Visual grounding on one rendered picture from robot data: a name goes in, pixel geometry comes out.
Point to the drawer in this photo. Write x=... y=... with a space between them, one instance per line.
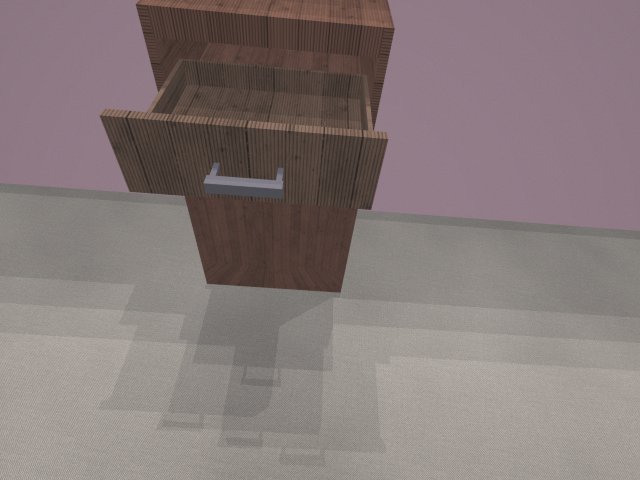
x=253 y=119

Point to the cabinet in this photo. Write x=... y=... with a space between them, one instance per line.
x=265 y=244

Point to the handle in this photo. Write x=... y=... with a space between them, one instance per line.
x=243 y=186

